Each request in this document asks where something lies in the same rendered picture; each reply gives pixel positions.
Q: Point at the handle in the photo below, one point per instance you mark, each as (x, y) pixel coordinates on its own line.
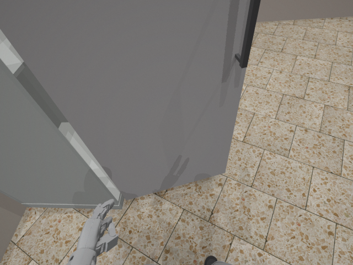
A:
(249, 33)

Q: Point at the left robot forearm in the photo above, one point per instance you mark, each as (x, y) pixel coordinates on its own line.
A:
(83, 256)

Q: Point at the fridge door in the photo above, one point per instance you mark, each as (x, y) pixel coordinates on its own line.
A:
(152, 87)

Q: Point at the left robot hand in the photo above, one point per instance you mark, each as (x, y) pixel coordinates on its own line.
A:
(93, 230)

